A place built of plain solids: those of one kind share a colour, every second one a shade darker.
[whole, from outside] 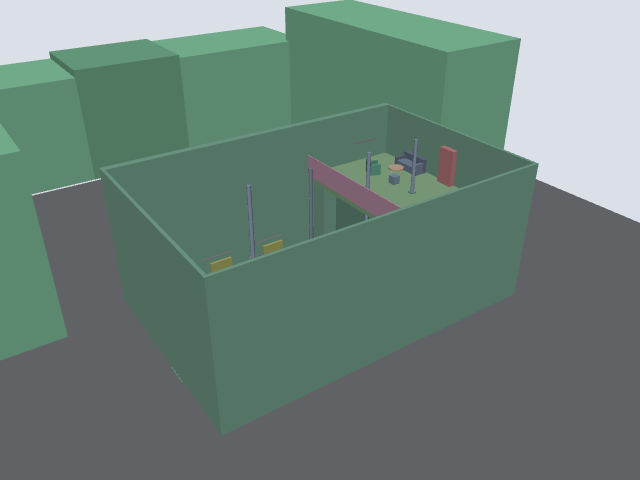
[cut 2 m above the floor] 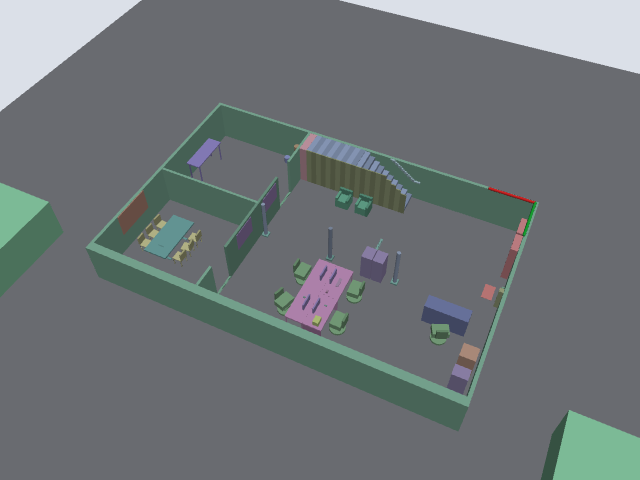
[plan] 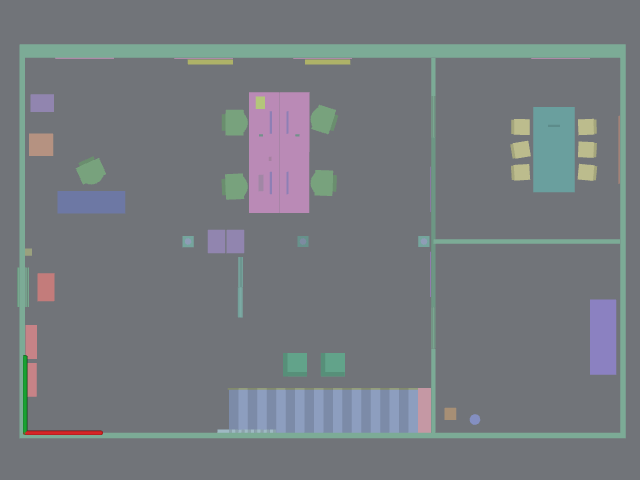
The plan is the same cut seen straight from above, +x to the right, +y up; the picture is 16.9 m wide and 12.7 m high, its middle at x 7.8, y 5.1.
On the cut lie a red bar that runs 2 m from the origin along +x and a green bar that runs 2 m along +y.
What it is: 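An old warehouse or works floor of two storeys fitted out as an office in the 2010s; 15.7 x 9.9 m, the upper floor cut back to a gallery 5.35 m deep at the east end, 4.14 m up; the hall 6.95 m high; one straight stair of 21 risers of 0.197 m along the south wall, 1.05 m clear between its wall rail and its guard; guards 0.97 m over the nosings and 1.08 m on the gallery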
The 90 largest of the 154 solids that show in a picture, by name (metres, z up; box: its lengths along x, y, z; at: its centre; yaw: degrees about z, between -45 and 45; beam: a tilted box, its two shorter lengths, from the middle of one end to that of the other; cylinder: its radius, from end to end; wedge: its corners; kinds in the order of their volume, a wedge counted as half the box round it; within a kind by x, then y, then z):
{
 "ring_works_1": {"box": [6.0, 16.85, 8.92], "at": [-6.2, 17.34, 4.41]},
 "ring_works_2": {"box": [7.47, 6.0, 6.97], "at": [-0.66, 28.27, 3.44]},
 "ring_works_3": {"box": [7.04, 6.0, 7.44], "at": [6.59, 28.27, 3.67]},
 "ring_works_4": {"box": [10.02, 6.0, 7.24], "at": [15.13, 28.27, 3.57]},
 "ring_works_5": {"box": [6.0, 16.85, 9.62], "at": [21.94, 17.34, 4.76]},
 "wall_1": {"box": [0.15, 10.22, 7.0], "at": [-0.07, 4.96, 3.45]},
 "wall_2": {"box": [16.04, 0.15, 7.0], "at": [7.87, -0.07, 3.45]},
 "wall_3": {"box": [16.04, 0.36, 7.0], "at": [7.87, 10.1, 3.45]},
 "wall_4": {"box": [0.12, 2.22, 3.89], "at": [10.8, 1.11, 1.89]},
 "wall_5": {"box": [0.12, 4.49, 3.89], "at": [10.8, 5.57, 1.89]},
 "wall_6": {"box": [0.12, 1.01, 3.89], "at": [10.8, 9.41, 1.89]},
 "wall_7": {"box": [4.94, 0.12, 3.89], "at": [13.27, 5.06, 1.89]},
 "wall_8": {"box": [0.15, 10.22, 7.0], "at": [15.81, 4.96, 3.45]},
 "gallery_level_1": {"box": [5.35, 9.93, 0.3], "at": [13.07, 4.96, 3.99]},
 "main_steps_1": {"box": [0.25, 1.14, 0.25], "at": [5.52, 0.57, 0.07]},
 "main_steps_2": {"box": [0.25, 1.14, 0.44], "at": [5.77, 0.57, 0.17]},
 "main_steps_3": {"box": [0.25, 1.14, 0.64], "at": [6.02, 0.57, 0.27]},
 "main_steps_4": {"box": [0.25, 1.14, 0.84], "at": [6.27, 0.57, 0.37]},
 "main_steps_5": {"box": [0.25, 1.14, 1.03], "at": [6.52, 0.57, 0.47]},
 "main_steps_6": {"box": [0.25, 1.14, 1.23], "at": [6.77, 0.57, 0.57]},
 "main_steps_7": {"box": [0.25, 1.14, 1.43], "at": [7.02, 0.57, 0.66]},
 "main_steps_8": {"box": [0.25, 1.14, 1.63], "at": [7.27, 0.57, 0.76]},
 "main_steps_9": {"box": [0.25, 1.14, 1.82], "at": [7.52, 0.57, 0.86]},
 "main_steps_10": {"box": [0.25, 1.14, 2.02], "at": [7.77, 0.57, 0.96]},
 "main_steps_11": {"box": [0.25, 1.14, 2.22], "at": [8.02, 0.57, 1.06]},
 "main_steps_12": {"box": [0.25, 1.14, 2.41], "at": [8.27, 0.57, 1.16]},
 "main_steps_13": {"box": [0.25, 1.14, 2.61], "at": [8.52, 0.57, 1.26]},
 "main_steps_14": {"box": [0.25, 1.14, 2.81], "at": [8.77, 0.57, 1.35]},
 "main_steps_15": {"box": [0.25, 1.14, 3.0], "at": [9.02, 0.57, 1.45]},
 "main_steps_16": {"box": [0.25, 1.14, 3.2], "at": [9.27, 0.57, 1.55]},
 "main_steps_17": {"box": [0.25, 1.14, 3.4], "at": [9.52, 0.57, 1.65]},
 "main_steps_18": {"box": [0.25, 1.14, 3.6], "at": [9.77, 0.57, 1.75]},
 "main_steps_19": {"box": [0.25, 1.14, 3.79], "at": [10.02, 0.57, 1.85]},
 "main_steps_20": {"box": [0.25, 1.14, 3.99], "at": [10.27, 0.57, 1.95]},
 "main_back_fill_1": {"box": [0.35, 1.19, 3.9], "at": [10.57, 0.59, 1.89]},
 "shelf_1": {"box": [0.3, 0.9, 1.95], "at": [0.16, 1.4, 0.93]},
 "shelf_2": {"box": [0.3, 0.9, 1.95], "at": [0.16, 2.4, 0.93]},
 "shelf_3": {"box": [0.3, 0.9, 1.95], "at": [15.58, 4.92, 5.06]},
 "filing_cabinet_1": {"box": [0.62, 0.47, 1.37], "at": [0.45, 8.72, 0.64]},
 "filing_cabinet_2": {"box": [0.47, 0.62, 1.37], "at": [5.06, 5.06, 0.64]},
 "filing_cabinet_3": {"box": [0.47, 0.62, 1.37], "at": [5.56, 5.06, 0.64]},
 "reception_counter_1": {"box": [1.8, 0.6, 1.1], "at": [1.75, 6.1, 0.5]},
 "club_1": {"box": [0.12, 0.62, 0.63], "at": [6.88, 1.8, 0.27]},
 "club_2": {"box": [0.64, 0.12, 0.79], "at": [7.14, 1.55, 0.34]},
 "club_3": {"box": [0.64, 0.62, 0.48], "at": [7.14, 1.8, 0.19]},
 "club_4": {"box": [0.12, 0.62, 0.63], "at": [7.4, 1.8, 0.27]},
 "club_5": {"box": [0.12, 0.62, 0.63], "at": [7.88, 1.8, 0.27]},
 "club_6": {"box": [0.64, 0.12, 0.79], "at": [8.14, 1.55, 0.34]},
 "club_7": {"box": [0.64, 0.62, 0.48], "at": [8.14, 1.8, 0.19]},
 "club_8": {"box": [0.12, 0.62, 0.63], "at": [8.4, 1.8, 0.27]},
 "club_9": {"box": [0.62, 0.64, 0.48], "at": [13.34, 8.06, 4.33], "yaw": -20.1},
 "sofa_1": {"box": [0.65, 1.24, 0.37], "at": [15.16, 7.26, 4.38]},
 "sofa_2": {"box": [0.86, 0.16, 0.65], "at": [15.24, 6.56, 4.41]},
 "sofa_3": {"box": [0.86, 0.16, 0.65], "at": [15.24, 7.96, 4.41]},
 "sofa_4": {"box": [0.24, 1.56, 0.83], "at": [15.55, 7.26, 4.5]},
 "main_guard_1": {"box": [0.25, 0.05, 3.03], "at": [7.77, 1.16, 1.46]},
 "main_guard_2": {"box": [0.25, 0.05, 3.23], "at": [8.02, 1.16, 1.56]},
 "main_guard_3": {"box": [0.25, 0.05, 3.42], "at": [8.27, 1.16, 1.66]},
 "main_guard_4": {"box": [0.25, 0.05, 3.62], "at": [8.52, 1.16, 1.76]},
 "main_guard_5": {"box": [0.25, 0.05, 3.82], "at": [8.77, 1.16, 1.86]},
 "main_guard_6": {"box": [0.25, 0.05, 4.01], "at": [9.02, 1.16, 1.96]},
 "main_guard_7": {"box": [0.25, 0.05, 4.21], "at": [9.27, 1.16, 2.06]},
 "main_guard_8": {"box": [0.25, 0.05, 4.41], "at": [9.52, 1.16, 2.15]},
 "main_guard_9": {"box": [0.25, 0.05, 4.61], "at": [9.77, 1.16, 2.25]},
 "main_guard_10": {"box": [0.25, 0.05, 4.8], "at": [10.02, 1.16, 2.35]},
 "main_guard_11": {"box": [0.25, 0.05, 5.0], "at": [10.27, 1.16, 2.45]},
 "post_1": {"cylinder": 0.09, "from": [4.31, 5.06, 0.0], "to": [4.31, 5.06, 6.95]},
 "post_2": {"cylinder": 0.09, "from": [7.35, 5.06, 0.0], "to": [7.35, 5.06, 6.95]},
 "post_3": {"cylinder": 0.09, "from": [10.55, 5.06, 0.0], "to": [10.55, 5.06, 6.95]},
 "post_4": {"cylinder": 0.09, "from": [13.43, 5.06, 4.14], "to": [13.43, 5.06, 6.95]},
 "gallery_guard_1": {"box": [0.05, 8.79, 1.13], "at": [10.41, 5.53, 4.65]},
 "task_chair_1": {"box": [0.68, 0.48, 0.26], "at": [1.74, 6.92, 0.58], "yaw": 24.2},
 "task_chair_2": {"box": [0.48, 0.68, 0.26], "at": [5.54, 6.51, 0.58], "yaw": 2.6},
 "task_chair_3": {"box": [0.48, 0.68, 0.26], "at": [5.54, 8.21, 0.58], "yaw": -0.5},
 "task_chair_4": {"box": [0.48, 0.68, 0.26], "at": [7.9, 6.61, 0.58], "yaw": -1.9},
 "task_chair_5": {"box": [0.48, 0.68, 0.26], "at": [7.9, 8.29, 0.58], "yaw": -17.5},
 "printer_1": {"box": [0.64, 0.6, 1.09], "at": [0.42, 7.62, 0.49]},
 "desk_1": {"box": [0.8, 1.6, 0.07], "at": [6.32, 6.61, 0.69]},
 "desk_2": {"box": [0.8, 1.6, 0.07], "at": [6.32, 8.21, 0.69]},
 "desk_3": {"box": [0.8, 1.6, 0.07], "at": [7.12, 6.61, 0.69]},
 "desk_4": {"box": [0.8, 1.6, 0.07], "at": [7.12, 8.21, 0.69]},
 "radiator_1": {"box": [1.2, 0.14, 0.6], "at": [4.9, 9.81, 0.42]},
 "radiator_2": {"box": [1.2, 0.14, 0.6], "at": [8.0, 9.81, 0.42]},
 "meeting_table_1": {"box": [1.1, 2.26, 0.07], "at": [13.99, 7.49, 0.7]},
 "water_cooler_1": {"box": [0.31, 0.33, 1.03], "at": [11.25, 0.5, 0.47]},
 "whiteboard_1": {"box": [0.04, 1.8, 1.2], "at": [15.71, 7.49, 1.5]},
 "bar_table_1": {"box": [0.7, 2.0, 0.06], "at": [15.29, 2.53, 1.05]},
 "ottoman_1": {"box": [0.4, 0.4, 0.47], "at": [13.44, 6.46, 4.32]},
 "extinguisher_hold_1": {"box": [0.21, 0.2, 1.06], "at": [0.08, 4.78, 1.07]},
 "coffee_table_1": {"cylinder": 0.4, "from": [14.24, 7.26, 4.47], "to": [14.24, 7.26, 4.54]}
}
